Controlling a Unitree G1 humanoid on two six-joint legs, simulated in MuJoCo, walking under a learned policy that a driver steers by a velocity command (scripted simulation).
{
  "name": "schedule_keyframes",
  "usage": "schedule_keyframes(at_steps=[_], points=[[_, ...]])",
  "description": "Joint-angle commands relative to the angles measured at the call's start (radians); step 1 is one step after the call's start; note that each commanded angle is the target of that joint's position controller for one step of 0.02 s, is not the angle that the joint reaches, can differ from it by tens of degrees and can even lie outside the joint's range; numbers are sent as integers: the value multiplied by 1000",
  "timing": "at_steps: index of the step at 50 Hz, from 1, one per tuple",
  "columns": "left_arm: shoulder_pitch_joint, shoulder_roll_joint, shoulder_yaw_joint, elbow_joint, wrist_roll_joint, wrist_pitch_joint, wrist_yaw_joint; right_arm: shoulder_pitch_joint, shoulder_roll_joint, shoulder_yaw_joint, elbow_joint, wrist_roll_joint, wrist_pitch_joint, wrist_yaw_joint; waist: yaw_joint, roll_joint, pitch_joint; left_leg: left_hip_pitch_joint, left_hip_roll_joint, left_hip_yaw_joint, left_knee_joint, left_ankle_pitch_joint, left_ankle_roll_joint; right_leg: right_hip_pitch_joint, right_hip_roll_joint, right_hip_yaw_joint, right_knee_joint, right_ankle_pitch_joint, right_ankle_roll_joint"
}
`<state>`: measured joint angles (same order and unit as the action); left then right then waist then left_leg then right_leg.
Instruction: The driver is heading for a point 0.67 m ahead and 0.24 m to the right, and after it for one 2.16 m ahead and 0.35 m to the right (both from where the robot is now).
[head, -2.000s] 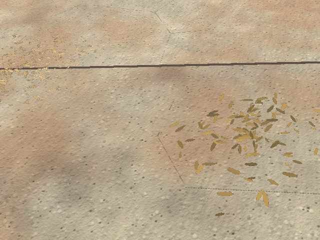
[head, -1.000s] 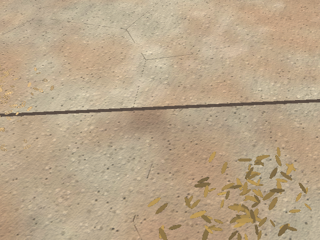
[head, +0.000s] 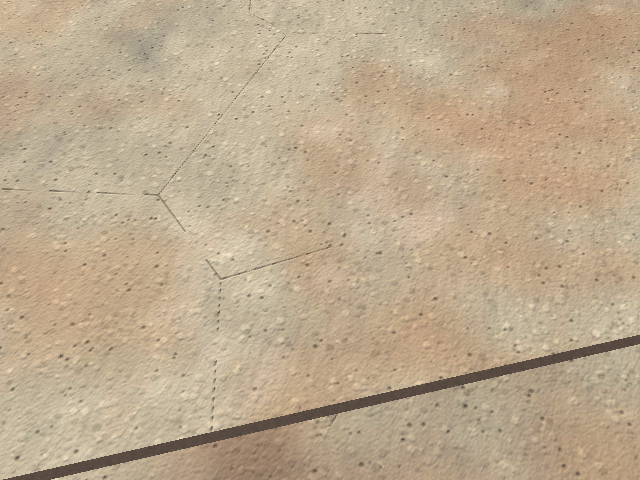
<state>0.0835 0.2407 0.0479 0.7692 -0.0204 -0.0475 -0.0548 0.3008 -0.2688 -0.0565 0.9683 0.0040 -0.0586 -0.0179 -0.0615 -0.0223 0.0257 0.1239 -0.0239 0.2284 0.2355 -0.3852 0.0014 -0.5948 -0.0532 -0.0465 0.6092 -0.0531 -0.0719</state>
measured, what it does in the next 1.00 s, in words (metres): walks ahead, turning right: right foot, then left foot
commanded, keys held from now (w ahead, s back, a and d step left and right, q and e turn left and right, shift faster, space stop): w+e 0.96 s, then w+q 0.04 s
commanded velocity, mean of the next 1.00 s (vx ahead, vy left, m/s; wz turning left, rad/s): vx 0.50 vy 0.00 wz -0.57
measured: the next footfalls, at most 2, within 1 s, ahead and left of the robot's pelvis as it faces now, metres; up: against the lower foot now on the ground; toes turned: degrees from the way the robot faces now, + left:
right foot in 0.04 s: +0.20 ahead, -0.10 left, +0.00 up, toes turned -5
left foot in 0.54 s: +0.51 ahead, +0.05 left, +0.00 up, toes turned -23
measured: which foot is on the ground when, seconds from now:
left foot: down 0.00-0.06, up 0.08-0.52, down 0.54-1.00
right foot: up 0.00-0.02, down 0.04-0.54, up 0.56-1.00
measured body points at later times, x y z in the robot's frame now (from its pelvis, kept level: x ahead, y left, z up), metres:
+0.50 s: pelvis +0.29 -0.02 +0.01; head +0.32 -0.04 +0.46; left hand +0.41 +0.26 -0.10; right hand +0.45 -0.31 -0.08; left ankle +0.48 +0.07 -0.71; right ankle +0.16 -0.09 -0.73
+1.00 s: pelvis +0.53 -0.11 +0.00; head +0.56 -0.14 +0.45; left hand +0.85 -0.05 -0.07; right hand +0.37 -0.36 -0.12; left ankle +0.47 +0.07 -0.73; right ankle +0.59 -0.31 -0.70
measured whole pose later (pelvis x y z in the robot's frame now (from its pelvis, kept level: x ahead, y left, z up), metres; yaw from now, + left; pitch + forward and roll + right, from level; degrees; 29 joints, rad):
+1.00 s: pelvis +0.53 -0.11 +0.00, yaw -35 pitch +2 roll +2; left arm 0.08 0.27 0.06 0.59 -0.02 -0.02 -0.05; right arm 0.32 -0.31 -0.07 0.87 0.02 -0.07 0.00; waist -0.10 -0.03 0.04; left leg 0.08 0.02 0.23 0.25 -0.36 -0.03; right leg -0.62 -0.08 -0.01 0.65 -0.07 -0.05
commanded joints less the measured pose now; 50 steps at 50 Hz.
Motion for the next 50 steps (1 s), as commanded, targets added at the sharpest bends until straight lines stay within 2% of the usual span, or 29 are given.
schedule_keyframes(at_steps=[1, 2, 3, 4, 5, 6, 7, 8, 9, 11, 13, 17, 21, 24, 25, 26, 27, 28, 29, 30, 31, 32, 33, 34, 36, 40, 44, 48, 50], points=[[90, 144, 55, -70, -4, -6, -10, -25, -209, -48, -58, 4, 21, -19, 117, 117, -72, 9, 293, -28, 313, 1199, 101, 166, 93, -79, 0, -124, -65], [253, 202, 88, -33, -6, -4, 2, -44, -205, -44, -71, 7, 23, -23, 205, 86, -152, -114, 251, -11, 540, 1101, 66, 418, 114, -44, -80, -60, -107], [366, 295, 113, -11, -6, 8, 28, -10, -139, -22, -97, -23, 7, -18, 209, -99, -251, -395, 175, -9, 865, 555, 27, 719, -86, 262, -78, -19, -177], [319, 334, 111, -42, -2, -4, 24, 51, -33, 14, -144, -18, -35, 6, 114, -255, -370, -793, -53, -192, 1172, -201, -16, 1001, -299, 863, -251, -180, -393], [332, 242, 86, -45, 6, -11, 22, -71, -138, -10, -158, 18, -76, 26, 184, -112, -349, -906, 13, -346, 1205, -163, 14, 994, -276, 816, -313, -211, -339], [287, 200, 75, -49, 8, -20, 25, -138, -153, -13, -185, 43, -96, 34, 171, -65, -215, -939, 58, -331, 1147, -72, 38, 872, -239, 654, -318, -155, -292], [219, 179, 68, -62, 7, -26, 23, -142, -137, -12, -177, 29, -100, 27, 116, 45, -130, -887, 103, -324, 1044, -4, 37, 709, -191, 538, -328, -49, -256], [164, 149, 59, -77, 8, -28, 26, -135, -148, -23, -167, 7, -91, 21, 84, 51, -90, -822, 130, -319, 956, 33, 24, 597, -155, 458, -342, 43, -235], [141, 141, 53, -91, 18, -27, 30, -117, -147, -27, -167, 0, -76, 21, 56, 27, -76, -759, 143, -322, 924, 57, 11, 518, -133, 425, -364, 92, -231], [144, 161, 57, -95, 12, -29, 39, -105, -123, -26, -177, -14, -53, 19, 37, 12, -62, -725, 142, -301, 838, 87, -28, 433, -113, 378, -390, 165, -238], [173, 193, 66, -92, 9, -29, 54, -166, -104, -21, -204, -22, -42, 12, 49, 1, -38, -740, 127, -283, 714, 180, -62, 384, -87, 329, -403, 188, -230], [227, 204, 71, -81, 2, -16, 69, -310, -71, -6, -251, -14, -48, 18, 108, -43, -21, -665, 66, -271, 402, 439, -73, 335, -21, 278, -380, 66, -159], [280, 195, 71, -58, -5, -7, 70, -376, -102, -13, -291, 3, -60, 31, 132, -69, -21, -625, 37, -301, 279, 465, -53, 403, -56, 366, -316, -23, -134], [272, 193, 73, -61, -1, 3, 79, -336, -142, -28, -289, 6, -78, 41, 99, -103, -30, -572, 32, -313, 238, 344, -17, 478, -91, 452, -224, -10, -118], [257, 183, 70, -67, 0, 6, 79, -272, -153, -36, -273, 5, -84, 39, 62, -114, -49, -489, 26, -296, 206, 332, 4, 475, -75, 457, -176, 21, -103], [248, 149, 57, -78, 4, 6, 77, -169, -182, -51, -251, -7, -89, 33, 12, -101, -121, -317, 58, -309, 195, 332, 39, 438, -23, 424, -53, 58, -73], [256, 93, 35, -98, 20, 3, 73, -14, -237, -65, -238, -20, -90, 25, -46, 9, -264, -54, 228, -472, 216, 273, 100, 309, 46, 335, 225, -89, -33], [409, 39, 18, -127, -12, -8, 71, 67, -312, -84, -201, -27, -74, 28, 28, 366, -367, 245, 447, -958, 119, 72, 275, -60, 175, 217, 542, -552, 33], [402, 154, 34, -98, -25, -8, 76, 40, -212, -64, -218, 0, -69, 34, 4, 262, -304, 211, 452, -1030, 72, -157, 260, -185, 84, 244, 674, -530, 45], [287, 210, 50, -109, -18, -2, 75, -6, -145, -46, -234, 2, -62, 29, -26, 161, -176, 88, 403, -852, 59, -141, 208, -212, 48, 224, 699, -433, 50], [232, 203, 52, -120, -7, 3, 77, -58, -129, -37, -240, -8, -54, 28, -9, 97, -104, -39, 358, -716, 44, -12, 178, -177, 12, 192, 679, -360, 55], [196, 190, 55, -133, 4, 4, 75, -89, -108, -30, -234, -13, -49, 27, 7, 95, -47, -134, 319, -623, 21, 93, 170, -156, -14, 189, 631, -313, 57], [203, 170, 55, -138, -1, 8, 68, -99, -98, -25, -228, -20, -50, 24, 30, 122, -32, -195, 293, -547, -4, 159, 160, -109, -40, 185, 601, -283, 54], [211, 148, 52, -140, -8, 13, 64, -101, -95, -25, -221, -18, -53, 23, 38, 138, -26, -225, 277, -492, -29, 193, 160, -86, -51, 170, 577, -270, 55], [195, 116, 45, -159, -9, 23, 60, -90, -114, -33, -206, -9, -61, 24, 42, 128, -15, -242, 282, -418, -65, 266, 181, -103, -66, 153, 533, -242, 63], [132, 103, 38, -190, -4, 23, 52, -82, -155, -47, -188, -9, -58, 21, 35, 94, -8, -204, 286, -284, -89, 412, 190, -146, -75, 141, 373, -84, 78], [8, 80, 26, -221, -3, 11, 26, -52, -179, -49, -171, -3, -43, 15, -12, 81, 25, -177, 264, -153, -83, 460, 156, -93, -53, 70, 159, 75, 64], [-76, 86, 26, -266, -7, 12, 2, -4, -214, -58, -148, 16, -20, 15, -26, 84, 57, -74, 302, -101, -41, 555, 134, -79, -27, 16, 46, 7, 27], [-56, 98, 34, -274, 3, 11, 2, 23, -233, -61, -131, 29, -10, 16, 10, 101, 27, -54, 318, -93, 46, 836, 132, 39, 30, -13, 9, -106, -14]])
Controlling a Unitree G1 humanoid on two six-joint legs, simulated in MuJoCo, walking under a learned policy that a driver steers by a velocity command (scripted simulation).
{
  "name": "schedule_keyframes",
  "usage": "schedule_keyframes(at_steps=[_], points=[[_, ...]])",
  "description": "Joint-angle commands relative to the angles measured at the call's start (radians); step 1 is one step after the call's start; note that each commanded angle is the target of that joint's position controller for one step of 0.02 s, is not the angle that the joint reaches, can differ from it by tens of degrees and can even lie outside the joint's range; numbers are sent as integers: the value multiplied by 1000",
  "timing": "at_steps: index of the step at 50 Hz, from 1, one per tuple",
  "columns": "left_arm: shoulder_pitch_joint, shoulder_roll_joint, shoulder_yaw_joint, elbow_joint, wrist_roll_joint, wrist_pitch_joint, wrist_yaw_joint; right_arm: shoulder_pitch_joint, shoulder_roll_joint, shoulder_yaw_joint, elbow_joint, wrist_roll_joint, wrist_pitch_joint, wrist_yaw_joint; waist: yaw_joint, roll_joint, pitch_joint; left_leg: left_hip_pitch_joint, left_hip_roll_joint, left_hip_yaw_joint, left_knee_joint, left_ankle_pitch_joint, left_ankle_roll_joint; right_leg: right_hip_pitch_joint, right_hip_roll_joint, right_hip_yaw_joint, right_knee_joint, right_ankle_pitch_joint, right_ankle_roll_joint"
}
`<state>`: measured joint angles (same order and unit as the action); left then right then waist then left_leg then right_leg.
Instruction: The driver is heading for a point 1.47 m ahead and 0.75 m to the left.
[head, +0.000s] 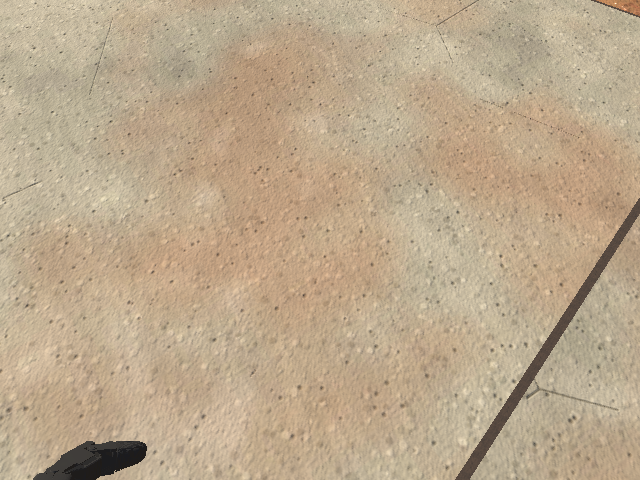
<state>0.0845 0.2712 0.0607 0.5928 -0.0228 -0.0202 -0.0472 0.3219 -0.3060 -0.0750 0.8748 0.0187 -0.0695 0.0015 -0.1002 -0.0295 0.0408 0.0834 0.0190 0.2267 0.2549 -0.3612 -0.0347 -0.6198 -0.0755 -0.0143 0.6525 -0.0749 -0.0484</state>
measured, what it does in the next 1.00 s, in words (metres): walks ahead, turning left: right foot, then left foot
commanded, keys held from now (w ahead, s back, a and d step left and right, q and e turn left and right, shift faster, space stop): w+q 1.00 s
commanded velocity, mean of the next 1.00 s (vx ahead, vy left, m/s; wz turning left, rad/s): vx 0.50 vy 0.00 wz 0.36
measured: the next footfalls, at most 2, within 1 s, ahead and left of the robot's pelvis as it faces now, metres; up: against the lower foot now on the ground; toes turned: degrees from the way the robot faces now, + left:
right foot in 0.06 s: +0.20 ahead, -0.12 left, +0.00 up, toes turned -3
left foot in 0.60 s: +0.48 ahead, +0.14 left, +0.00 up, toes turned +16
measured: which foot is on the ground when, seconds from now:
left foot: down 0.00-0.06, up 0.08-0.58, down 0.60-1.00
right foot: up 0.00-0.04, down 0.06-0.60, up 0.62-1.00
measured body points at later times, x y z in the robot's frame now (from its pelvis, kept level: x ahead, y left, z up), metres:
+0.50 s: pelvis +0.27 -0.01 +0.00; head +0.30 -0.01 +0.45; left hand +0.28 +0.28 -0.12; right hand +0.48 -0.23 -0.10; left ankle +0.43 +0.15 -0.69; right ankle +0.16 -0.12 -0.73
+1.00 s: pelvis +0.55 +0.08 +0.01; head +0.58 +0.10 +0.46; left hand +0.66 +0.39 -0.07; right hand +0.73 -0.17 -0.10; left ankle +0.44 +0.13 -0.73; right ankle +0.78 +0.01 -0.70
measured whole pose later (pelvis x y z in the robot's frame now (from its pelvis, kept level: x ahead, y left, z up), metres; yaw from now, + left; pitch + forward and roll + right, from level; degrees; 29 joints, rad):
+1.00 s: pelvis +0.55 +0.08 +0.01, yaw +27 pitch +3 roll +0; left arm 0.03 0.28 0.05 0.68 0.00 -0.10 -0.02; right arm 0.33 -0.29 -0.08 0.74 0.03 -0.04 -0.01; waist -0.08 -0.03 0.02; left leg -0.12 -0.10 -0.17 0.41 -0.32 0.07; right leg -0.58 -0.03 0.10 0.53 0.01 0.06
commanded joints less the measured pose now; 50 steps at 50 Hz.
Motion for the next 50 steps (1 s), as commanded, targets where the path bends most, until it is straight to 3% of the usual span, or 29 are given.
schedule_keyframes(at_steps=[1, 2, 3, 4, 5, 6, 7, 8, 9, 11, 14, 19, 24, 27, 28, 29, 30, 31, 32, 33, 34, 35, 36, 37, 39, 41, 44, 47, 50], points=[[15, 94, 37, -83, 10, -16, -3, 0, -209, -43, -29, 19, 6, -4, 105, 120, -35, -12, 272, -82, 130, 962, 162, 180, 89, -60, -63, -119, -64], [171, 137, 63, -37, 10, -15, 6, -14, -200, -35, -24, 21, 11, -5, 201, 103, -113, -76, 242, -53, 304, 1005, 141, 409, 123, -72, -141, -42, -96], [336, 204, 89, 6, 13, -8, 24, -14, -155, -12, -35, 3, 5, -6, 274, 47, -214, -300, 203, -47, 562, 760, 107, 724, 32, 54, -114, 16, -134], [355, 313, 97, 13, 21, -14, 36, 99, -15, 36, -71, -21, -13, 11, 175, -217, -352, -704, 22, -93, 961, -129, 44, 1047, -291, 580, -175, -89, -305], [389, 230, 75, -3, 26, -24, 33, 31, -109, 16, -46, 17, -36, 19, 250, -113, -466, -762, -8, -313, 1102, -248, 54, 1030, -349, 747, -289, -129, -329], [338, 193, 58, 14, 32, -35, 28, -73, -155, -2, -89, 51, -43, 24, 247, -85, -296, -842, 31, -321, 1121, -181, 62, 911, -309, 556, -306, -51, -275], [279, 167, 50, 26, 25, -42, 28, -102, -136, 3, -99, 42, -44, 20, 203, -53, -199, -832, 80, -308, 1045, -92, 65, 774, -260, 417, -319, 14, -234], [219, 130, 40, 31, 25, -48, 26, -110, -129, 0, -90, 19, -38, 16, 166, -40, -137, -798, 109, -303, 982, -32, 57, 658, -222, 326, -350, 53, -208], [176, 99, 31, 28, 30, -57, 25, -73, -126, -5, -75, 15, -21, 14, 127, -54, -110, -730, 131, -314, 952, 21, 51, 571, -195, 256, -394, 73, -192], [145, 91, 33, 44, 33, -79, 26, -19, -82, -1, -52, 17, 11, 10, 89, -47, -90, -668, 134, -316, 925, 77, 32, 484, -191, 186, -469, 79, -195], [142, 103, 40, 80, 43, -97, 37, -67, -56, 0, -68, 12, 31, 3, 84, -22, -24, -742, 129, -343, 833, 190, 10, 460, -180, 68, -524, 118, -177], [166, 126, 46, 119, 39, -94, 55, -191, -23, 11, -104, 3, 19, 27, 127, -14, 20, -749, 102, -286, 543, 447, 17, 509, -145, -99, -545, 137, -126], [243, 158, 61, 173, 16, -63, 62, -322, -14, 21, -179, 1, 18, 56, 176, -4, 66, -811, 81, -217, 398, 375, 65, 683, -204, -151, -485, 224, -110], [221, 194, 71, 176, 6, -38, 73, -290, -47, 5, -205, 4, 22, 69, 130, -49, 9, -709, 11, -140, 382, 224, 118, 751, -216, -186, -333, 622, -77], [209, 208, 74, 173, 3, -29, 77, -220, -73, -10, -197, 6, 25, 68, 86, -68, -41, -611, -30, -111, 390, 174, 142, 751, -209, -196, -221, 780, -62], [190, 213, 72, 169, -1, -21, 80, -88, -117, -36, -169, 9, 27, 61, 7, -59, -113, -426, -74, -98, 345, 194, 175, 699, -181, -219, -37, 823, -35], [192, 197, 62, 162, 4, -26, 85, 72, -188, -71, -133, 9, 34, 44, -71, -7, -200, -137, -59, -189, 300, 247, 219, 516, -139, -225, 224, 631, 9], [292, 52, 19, 112, 43, -50, 71, 98, -307, -97, -128, 14, 35, 29, 27, 274, -281, 234, 212, -714, 260, 159, 401, 45, 41, -181, 612, -269, 87], [227, 79, 9, 97, 17, -93, 57, 110, -263, -77, -164, 4, 21, 33, -9, 206, -443, 352, 319, -1089, 76, 38, 489, -110, 137, 74, 778, -531, 84], [119, 140, 24, 70, -23, -119, 45, 89, -195, -58, -161, -5, 11, 35, -42, 137, -327, 295, 296, -953, 42, 75, 425, -205, 75, 127, 776, -455, 56], [90, 131, 17, 59, -21, -131, 47, 37, -161, -50, -165, 2, 3, 34, -6, 78, -224, 157, 253, -824, 49, 141, 387, -198, 30, 118, 689, -372, 36], [81, 133, 21, 68, 8, -133, 55, -35, -124, -39, -176, 5, 1, 33, 42, 29, -143, 1, 212, -720, 45, 251, 357, -143, -5, 109, 592, -324, 38], [97, 148, 31, 73, 24, -124, 58, -79, -97, -28, -195, -7, -1, 27, 79, 50, -121, -108, 187, -657, 27, 350, 348, -61, -28, 114, 537, -290, 44], [114, 148, 35, 74, 29, -111, 56, -99, -93, -26, -210, -13, 0, 24, 101, 60, -108, -174, 169, -633, 6, 394, 348, -13, -33, 112, 504, -274, 54], [125, 119, 29, 73, 35, -90, 56, -98, -114, -31, -214, -8, -1, 14, 118, 56, -89, -261, 152, -574, -18, 469, 349, 17, -32, 88, 409, -249, 82], [67, 91, 17, 53, 39, -79, 58, -76, -143, -40, -209, -4, 0, 0, 106, 61, -61, -321, 121, -515, -29, 489, 332, 20, -16, 67, 276, -150, 110], [-45, 64, 3, 30, 35, -82, 50, -44, -150, -43, -202, 4, 11, -12, 59, 100, -47, -364, 60, -460, -13, 389, 274, 87, 32, 57, 33, 74, 121], [-123, 80, 5, 10, 17, -93, 36, 10, -151, -44, -187, 8, 22, -16, 23, 120, -47, -338, 76, -512, 21, 295, 252, 137, 70, 64, -90, 149, 120], [-120, 120, 21, 4, 12, -106, 25, 26, -141, -43, -184, 9, 30, -20, 39, 140, -50, -252, 113, -610, 104, 242, 231, 162, 76, 95, -157, 71, 89]])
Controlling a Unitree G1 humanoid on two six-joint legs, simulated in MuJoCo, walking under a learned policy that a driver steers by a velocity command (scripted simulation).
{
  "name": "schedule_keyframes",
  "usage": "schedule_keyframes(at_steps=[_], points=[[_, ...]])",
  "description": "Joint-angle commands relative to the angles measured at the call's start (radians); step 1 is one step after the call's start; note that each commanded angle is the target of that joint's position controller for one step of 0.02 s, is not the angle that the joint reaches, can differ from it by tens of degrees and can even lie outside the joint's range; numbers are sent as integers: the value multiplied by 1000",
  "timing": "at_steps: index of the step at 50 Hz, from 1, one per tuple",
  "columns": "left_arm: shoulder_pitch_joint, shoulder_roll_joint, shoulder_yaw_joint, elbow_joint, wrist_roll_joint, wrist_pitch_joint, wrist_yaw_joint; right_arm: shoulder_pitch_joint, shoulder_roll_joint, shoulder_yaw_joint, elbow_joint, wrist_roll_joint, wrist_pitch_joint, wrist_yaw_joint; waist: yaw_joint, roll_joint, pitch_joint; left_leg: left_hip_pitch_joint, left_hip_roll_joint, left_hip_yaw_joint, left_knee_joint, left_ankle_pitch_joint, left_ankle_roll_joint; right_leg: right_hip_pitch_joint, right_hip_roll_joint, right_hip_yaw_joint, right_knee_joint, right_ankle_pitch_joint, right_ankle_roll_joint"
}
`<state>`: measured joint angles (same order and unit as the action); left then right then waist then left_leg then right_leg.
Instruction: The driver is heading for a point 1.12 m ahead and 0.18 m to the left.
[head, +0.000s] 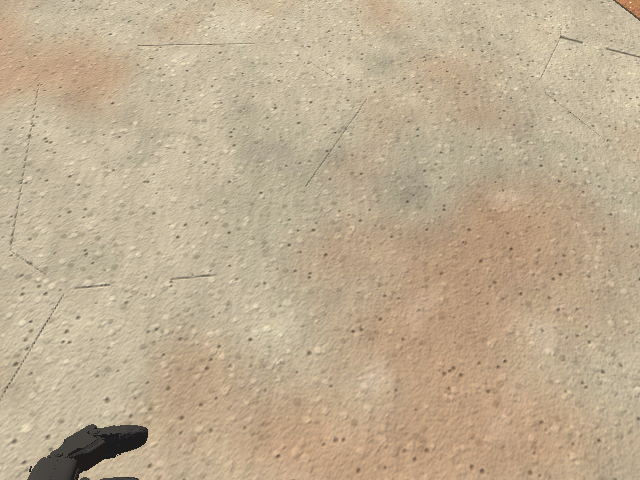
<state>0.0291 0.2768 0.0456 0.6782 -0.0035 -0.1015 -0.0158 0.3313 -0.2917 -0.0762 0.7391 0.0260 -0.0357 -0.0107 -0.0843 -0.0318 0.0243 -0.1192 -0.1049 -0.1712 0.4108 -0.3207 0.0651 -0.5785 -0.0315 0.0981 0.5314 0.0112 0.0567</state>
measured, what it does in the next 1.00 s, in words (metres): walks ahead, turning left: right foot, then left foot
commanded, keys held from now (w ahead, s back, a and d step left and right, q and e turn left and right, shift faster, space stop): w+q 0.56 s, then w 0.44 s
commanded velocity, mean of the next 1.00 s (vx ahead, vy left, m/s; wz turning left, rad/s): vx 0.50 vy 0.00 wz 0.45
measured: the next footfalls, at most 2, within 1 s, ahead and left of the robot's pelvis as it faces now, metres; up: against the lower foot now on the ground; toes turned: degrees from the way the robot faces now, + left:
right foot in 0.08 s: +0.22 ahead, -0.14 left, +0.00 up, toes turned +7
left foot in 0.60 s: +0.43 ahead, +0.18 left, +0.00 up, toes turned +24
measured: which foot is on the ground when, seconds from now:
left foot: down 0.00-0.08, up 0.10-0.58, down 0.60-1.00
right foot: up 0.00-0.06, down 0.08-0.58, up 0.60-1.00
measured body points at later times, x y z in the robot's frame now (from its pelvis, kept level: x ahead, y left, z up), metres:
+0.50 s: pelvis +0.26 +0.00 +0.00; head +0.30 +0.01 +0.44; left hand +0.19 +0.28 -0.13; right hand +0.55 -0.16 -0.08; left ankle +0.38 +0.18 -0.70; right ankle +0.18 -0.15 -0.74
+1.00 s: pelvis +0.52 +0.13 +0.00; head +0.54 +0.15 +0.45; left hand +0.59 +0.43 -0.10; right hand +0.69 -0.11 -0.11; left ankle +0.40 +0.17 -0.74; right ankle +0.77 +0.07 -0.69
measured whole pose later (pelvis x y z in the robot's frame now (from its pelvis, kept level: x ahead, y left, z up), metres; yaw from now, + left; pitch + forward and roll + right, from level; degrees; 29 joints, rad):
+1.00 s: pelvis +0.52 +0.13 +0.00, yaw +26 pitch +2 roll +1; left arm 0.08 0.28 0.03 0.76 -0.01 -0.08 -0.03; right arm 0.35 -0.28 -0.05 0.76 0.01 -0.06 0.00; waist -0.07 -0.05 0.02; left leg -0.01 -0.09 -0.02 0.26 -0.28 0.07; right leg -0.65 -0.10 0.03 0.59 0.10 0.03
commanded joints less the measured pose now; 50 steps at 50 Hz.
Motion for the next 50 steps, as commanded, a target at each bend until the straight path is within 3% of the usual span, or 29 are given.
schedule_keyframes(at_steps=[1, 2, 3, 4, 5, 6, 7, 8, 9, 11, 13, 16, 20, 24, 25, 27, 28, 29, 30, 31, 32, 33, 34, 35, 36, 38, 41, 45, 50], points=[[-37, 125, 42, -76, -8, -30, -7, 7, -156, -43, -52, -1, -2, -9, 42, 159, -35, -37, 243, -238, -20, 208, 122, 153, 31, -18, -46, -57, -32], [26, 134, 51, -59, -8, -35, -5, -10, -144, -40, -59, -2, 0, -8, 81, 167, -51, -43, 228, -242, 28, 228, 104, 235, 34, -33, -81, -63, -54], [121, 162, 66, -39, 3, -41, 1, -15, -109, -28, -69, -6, -2, -6, 129, 154, -114, -76, 179, -208, 145, 264, 73, 393, 1, -19, -93, -69, -88], [267, 217, 80, -28, 19, -42, 10, -5, -48, -5, -89, -22, -6, -3, 184, 38, -251, -192, 113, -120, 423, 125, 34, 640, -171, 149, -83, -141, -151], [342, 296, 98, 10, 29, -28, 4, 136, 1, 12, -123, 9, -16, -2, 115, -310, -347, -545, -10, 2, 740, -287, -27, 917, -385, 634, -189, -368, -321], [320, 201, 80, -2, 5, -24, 0, 125, -110, -6, -93, 21, -16, -6, 140, -208, -278, -672, 76, -20, 872, -249, -42, 879, -393, 708, -236, -599, -313], [280, 139, 62, -12, 2, -17, 5, 14, -163, -22, -104, 12, -10, -5, 169, -112, -158, -697, 109, 0, 902, -154, -47, 768, -345, 535, -244, -568, -267], [234, 122, 52, -14, 11, -10, 7, -38, -155, -23, -114, -1, -5, -7, 155, -48, -96, -664, 142, 28, 886, -82, -53, 654, -300, 399, -253, -428, -240], [206, 100, 45, -6, 14, -5, 8, -71, -143, -25, -128, -10, -4, -3, 140, -44, -45, -645, 167, 28, 841, -36, -56, 571, -262, 304, -272, -314, -233], [192, 84, 39, 8, 17, -10, 12, -60, -105, -23, -135, 3, 4, 9, 110, -87, -26, -579, 201, 47, 786, 5, -56, 489, -219, 172, -317, -204, -221], [199, 101, 45, 28, 9, -17, 13, -76, -72, -16, -148, 3, 14, 13, 106, -75, -13, -592, 213, 64, 736, 27, -66, 470, -223, 95, -351, -127, -239], [210, 139, 57, 53, 11, -16, 16, -126, -56, -8, -170, -4, 17, 18, 111, -43, -6, -632, 224, 72, 621, 124, -83, 498, -239, 4, -374, -16, -255], [219, 165, 61, 79, 5, -2, 21, -228, -37, 4, -187, -3, 5, 41, 146, -30, 18, -580, 209, 130, 397, 316, -72, 520, -208, -146, -373, 56, -219], [270, 199, 70, 112, -12, 17, 22, -326, -35, 7, -226, 1, 2, 64, 172, -28, 54, -550, 186, 190, 262, 300, -36, 603, -237, -213, -348, 116, -195], [272, 209, 73, 117, -18, 23, 22, -331, -45, 3, -235, 1, 3, 68, 164, -33, 54, -534, 173, 206, 241, 260, -20, 629, -246, -229, -322, 194, -187], [265, 241, 83, 117, -28, 35, 28, -283, -81, -16, -236, -7, 9, 70, 115, -66, 5, -422, 111, 260, 223, 155, 23, 668, -248, -269, -191, 532, -167], [259, 254, 86, 116, -32, 43, 32, -191, -113, -36, -217, -7, 13, 68, 56, -71, -50, -299, 69, 283, 203, 128, 52, 661, -238, -290, -51, 671, -155], [257, 236, 78, 116, -34, 46, 36, -25, -157, -64, -172, -6, 18, 56, -34, -43, -135, -45, 34, 277, 136, 201, 92, 559, -208, -313, 154, 650, -128], [285, 170, 50, 102, 0, 39, 35, 122, -230, -89, -138, -2, 28, 33, -82, 95, -228, 272, 181, 44, 131, 223, 150, 288, -163, -311, 467, 222, -88], [380, 49, 5, 49, 22, 11, 15, 65, -320, -87, -156, -2, 11, 32, 54, 315, -351, 532, 434, -540, 8, 38, 342, -102, 33, -177, 786, -614, -42], [267, 156, 27, 60, -21, -17, 2, 104, -211, -60, -159, -5, -1, 39, -40, 169, -395, 520, 452, -597, -100, -55, 323, -189, 7, -17, 857, -578, -53], [184, 182, 34, 30, -50, -28, -2, 63, -179, -47, -144, -13, -13, 42, -36, 144, -237, 398, 423, -441, -111, 25, 277, -244, -31, -33, 830, -487, -70], [166, 165, 28, 32, -35, -32, 6, -2, -155, -37, -142, -11, -20, 42, 8, 68, -157, 248, 380, -321, -112, 131, 242, -204, -76, -37, 751, -402, -73], [169, 164, 31, 43, -11, -28, 11, -63, -123, -26, -146, -18, -22, 40, 46, 66, -106, 122, 344, -226, -125, 252, 220, -141, -105, -40, 679, -354, -65], [201, 164, 34, 55, -7, -17, 9, -94, -100, -16, -154, -29, -27, 38, 80, 86, -93, 42, 318, -173, -151, 324, 212, -72, -124, -32, 648, -319, -60], [235, 134, 30, 71, -2, 6, 9, -103, -103, -16, -141, -27, -39, 34, 105, 87, -87, -29, 304, -113, -196, 406, 221, -26, -126, -46, 592, -284, -37], [160, 103, 20, 50, 9, 22, 13, -71, -126, -20, -105, -25, -49, 22, 92, 72, -33, -60, 285, -27, -237, 465, 214, -81, -122, -55, 449, -151, -3], [34, 70, 6, 24, 2, 10, -1, -23, -136, -19, -66, -20, -43, 10, 40, 82, 1, -48, 240, 60, -245, 399, 157, -47, -82, -77, 171, 98, -7], [-82, 79, 3, -16, -8, -2, -27, 59, -154, -25, -2, -10, -32, 8, 0, 91, 48, 90, 310, 25, -204, 353, 148, -75, -45, -75, 12, 92, -49]])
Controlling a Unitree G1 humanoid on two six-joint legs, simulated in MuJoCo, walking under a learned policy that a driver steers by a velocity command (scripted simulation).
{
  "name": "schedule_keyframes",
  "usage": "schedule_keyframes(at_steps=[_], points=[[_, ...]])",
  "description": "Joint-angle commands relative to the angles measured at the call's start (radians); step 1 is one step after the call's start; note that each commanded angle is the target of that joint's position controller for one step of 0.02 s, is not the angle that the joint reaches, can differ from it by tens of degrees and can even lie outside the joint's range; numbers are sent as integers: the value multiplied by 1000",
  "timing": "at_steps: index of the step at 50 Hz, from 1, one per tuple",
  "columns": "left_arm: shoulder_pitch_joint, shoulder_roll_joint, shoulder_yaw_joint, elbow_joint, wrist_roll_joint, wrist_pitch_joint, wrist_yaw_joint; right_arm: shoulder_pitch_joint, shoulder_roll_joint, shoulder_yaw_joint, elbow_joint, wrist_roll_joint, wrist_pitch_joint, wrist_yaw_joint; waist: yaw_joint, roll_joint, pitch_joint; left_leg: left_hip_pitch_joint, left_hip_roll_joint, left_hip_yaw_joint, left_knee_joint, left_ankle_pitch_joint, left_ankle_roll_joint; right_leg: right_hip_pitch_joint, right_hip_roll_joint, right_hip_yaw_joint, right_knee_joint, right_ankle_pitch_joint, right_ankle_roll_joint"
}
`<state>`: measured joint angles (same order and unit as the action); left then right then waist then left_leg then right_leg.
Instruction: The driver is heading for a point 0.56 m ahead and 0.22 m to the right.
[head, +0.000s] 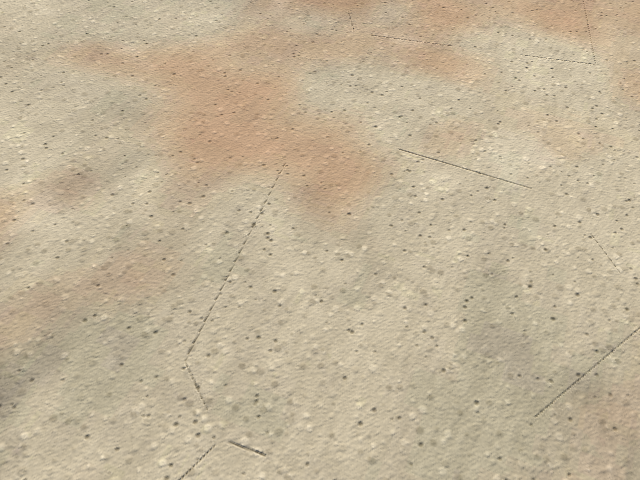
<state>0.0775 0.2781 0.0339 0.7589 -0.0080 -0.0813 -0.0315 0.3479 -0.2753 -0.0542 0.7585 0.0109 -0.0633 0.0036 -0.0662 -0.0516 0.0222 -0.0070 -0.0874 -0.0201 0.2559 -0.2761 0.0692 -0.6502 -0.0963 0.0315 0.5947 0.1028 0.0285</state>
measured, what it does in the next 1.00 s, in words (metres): walks ahead, turning right: right foot, then left foot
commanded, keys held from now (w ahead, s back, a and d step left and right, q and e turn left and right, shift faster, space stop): w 0.32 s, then w+e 0.46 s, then no key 0.22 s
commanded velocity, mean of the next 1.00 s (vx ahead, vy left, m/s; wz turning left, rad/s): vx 0.46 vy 0.00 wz -0.20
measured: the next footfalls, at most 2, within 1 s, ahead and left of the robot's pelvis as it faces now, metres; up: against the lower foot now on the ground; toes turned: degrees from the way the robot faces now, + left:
right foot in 0.12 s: +0.26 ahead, -0.14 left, +0.00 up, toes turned -1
left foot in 0.62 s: +0.54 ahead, +0.10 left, +0.00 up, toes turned -7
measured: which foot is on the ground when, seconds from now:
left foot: down 0.00-0.14, up 0.16-0.60, down 0.62-1.00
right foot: up 0.00-0.10, down 0.12-0.64, up 0.66-1.00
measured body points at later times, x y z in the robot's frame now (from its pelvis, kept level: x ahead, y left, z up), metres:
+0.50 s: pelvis +0.29 -0.04 +0.00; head +0.32 -0.05 +0.45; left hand +0.31 +0.24 -0.12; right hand +0.49 -0.29 -0.09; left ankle +0.47 +0.13 -0.69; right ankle +0.22 -0.14 -0.74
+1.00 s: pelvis +0.54 -0.03 +0.00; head +0.57 -0.04 +0.45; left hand +0.80 +0.16 -0.09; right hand +0.49 -0.31 -0.13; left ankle +0.50 +0.10 -0.74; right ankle +0.65 -0.20 -0.71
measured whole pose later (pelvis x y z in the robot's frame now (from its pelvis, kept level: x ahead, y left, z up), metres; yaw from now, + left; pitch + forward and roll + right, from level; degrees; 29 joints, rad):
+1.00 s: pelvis +0.54 -0.03 +0.00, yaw -16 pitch +1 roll +2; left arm 0.10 0.28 0.05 0.71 0.00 -0.03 -0.03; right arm 0.29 -0.27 -0.07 0.88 0.01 -0.07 -0.01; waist -0.08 -0.04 0.04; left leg -0.05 0.00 0.16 0.30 -0.27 0.00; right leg -0.58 -0.06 0.03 0.64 -0.04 0.00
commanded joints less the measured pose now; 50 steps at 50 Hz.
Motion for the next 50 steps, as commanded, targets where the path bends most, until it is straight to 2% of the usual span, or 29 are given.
schedule_keyframes(at_steps=[1, 3, 4, 5, 6, 7, 8, 9, 10, 11, 13, 16, 19, 22, 25, 29, 30, 31, 32, 33, 34, 36, 37, 39, 41, 43, 45, 48, 50], points=[[-134, 84, 17, -103, -3, -24, -17, 49, -174, -49, -12, 6, 0, -9, -13, 116, 50, 18, 311, -136, -27, 339, 136, -10, 24, -5, -70, -39, -36], [-98, 100, 23, -99, -1, -27, -24, 45, -183, -54, 0, 7, 10, -14, 14, 134, 31, 71, 328, -143, 27, 449, 115, 40, 41, -17, -93, -123, -66], [-46, 118, 31, -86, 1, -29, -22, 31, -191, -56, 0, 6, 14, -16, 46, 148, -3, 81, 317, -134, 89, 601, 101, 124, 69, -42, -100, -162, -84], [73, 149, 50, -52, 4, -29, -15, 14, -186, -51, -1, 3, 20, -18, 112, 139, -80, 62, 273, -98, 231, 750, 79, 294, 103, -76, -121, -147, -113], [235, 201, 68, -16, 12, -29, -7, 19, -152, -34, -14, -8, 22, -21, 179, 104, -217, -72, 222, -58, 461, 653, 45, 577, 19, 2, -68, -86, -165], [347, 297, 93, 2, 23, -23, -2, 159, -55, -4, -31, -7, 5, -13, 148, -125, -387, -481, 68, -5, 872, 221, -41, 997, -240, 443, -90, -239, -335], [385, 222, 75, 21, 0, -19, -7, 131, -75, -3, -18, 0, -12, -9, 178, -201, -442, -650, 5, -114, 1019, -296, -49, 1067, -291, 722, -262, -420, -370], [316, 175, 57, 13, -10, -16, -3, 30, -155, -24, -43, 25, -23, -2, 183, -119, -273, -755, 73, -129, 1088, -256, -38, 953, -264, 603, -292, -537, -313], [241, 150, 49, -2, -3, -11, 2, -49, -159, -22, -66, 29, -28, -2, 162, -45, -164, -760, 128, -87, 1053, -167, -29, 802, -228, 478, -312, -512, -278], [185, 128, 40, -7, 7, -8, 2, -90, -150, -23, -75, 13, -28, -4, 133, -2, -75, -735, 164, -65, 980, -101, -31, 653, -190, 385, -347, -426, -267], [137, 98, 29, -12, 21, -17, 0, -48, -124, -26, -58, 2, -12, -6, 74, -37, -44, -617, 207, -69, 896, -26, -40, 505, -139, 285, -401, -294, -256], [144, 126, 37, 9, 11, -30, 4, -48, -87, -18, -55, -5, 5, -12, 54, -29, -24, -617, 223, -47, 796, 35, -70, 448, -126, 183, -454, -152, -279], [186, 150, 45, 30, 2, -22, 16, -162, -70, -10, -89, -16, -5, -12, 81, 1, 1, -643, 217, -37, 595, 199, -94, 461, -94, 128, -467, -77, -267], [235, 169, 52, 49, -11, -9, 27, -271, -49, -2, -110, -10, -21, -1, 119, 1, 16, -579, 171, -16, 389, 338, -109, 465, -61, 88, -452, -85, -238], [296, 175, 56, 73, -19, 7, 33, -355, -56, -2, -130, 0, -35, 14, 147, -9, 26, -547, 141, -22, 291, 360, -111, 513, -87, 130, -406, -122, -232], [286, 188, 68, 75, -19, 27, 45, -305, -112, -22, -121, 4, -53, 21, 87, -47, -1, -420, 125, -34, 205, 243, -72, 572, -123, 210, -284, -112, -194], [279, 172, 62, 72, -16, 30, 45, -210, -140, -38, -93, 1, -56, 16, 37, -40, -52, -277, 115, -16, 176, 223, -47, 549, -86, 191, -186, -38, -170], [273, 121, 44, 57, -4, 28, 42, -67, -189, -58, -68, -14, -59, 7, -29, -2, -174, -37, 197, -76, 214, 222, 2, 453, -22, 151, 28, -80, -137], [347, 30, 18, 21, 3, 17, 40, 55, -281, -81, -56, -32, -50, -1, -33, 210, -340, 337, 436, -396, 213, 147, 111, 134, 114, 39, 390, -384, -69], [381, 42, 15, 8, -19, 3, 38, 85, -252, -74, -42, -24, -40, 4, -24, 390, -406, 398, 527, -707, 82, -51, 193, -61, 135, 77, 598, -711, -52], [325, 143, 43, 11, -38, 2, 38, 27, -171, -51, -50, -16, -38, 4, -31, 260, -262, 285, 491, -603, 52, -152, 155, -134, 74, 112, 685, -647, -54], [230, 142, 51, -8, -28, 12, 39, -82, -103, -29, -48, -15, -35, 3, 6, 162, -95, 45, 410, -355, 2, -31, 108, -108, 5, 74, 647, -493, -49], [226, 129, 56, -10, -21, 23, 38, -123, -77, -22, -44, -19, -39, 3, 33, 176, -52, -37, 378, -272, -32, 38, 98, -72, -22, 79, 603, -445, -45], [236, 86, 52, -18, -24, 46, 32, -157, -80, -27, -32, -22, -48, 3, 62, 185, -22, -128, 360, -165, -87, 135, 103, -12, -42, 66, 572, -394, -32], [208, 65, 49, -38, -13, 58, 37, -161, -102, -34, -12, -28, -56, 2, 77, 138, 8, -169, 358, -79, -92, 393, 126, -3, -25, 63, 495, -366, -13], [184, 44, 40, -55, 1, 57, 34, -165, -126, -41, 6, -25, -51, -4, 86, 122, 2, -170, 337, 16, -68, 592, 127, 32, -8, 42, 348, -289, -4], [133, 20, 27, -68, 6, 48, 21, -169, -138, -43, 18, -18, -40, -12, 69, 127, -12, -188, 302, 96, -58, 642, 112, 121, 15, -3, 177, -158, -9], [63, 39, 29, -92, 7, 44, 2, -124, -162, -46, 54, -1, -25, -16, 45, 132, -44, -117, 322, 96, -12, 653, 97, 187, 44, -16, 42, -93, -26], [59, 68, 38, -101, 13, 44, -3, -132, -179, -51, 72, 15, -15, -17, 64, 143, -54, -74, 342, 80, 57, 644, 76, 218, 54, -13, -17, -134, -56]])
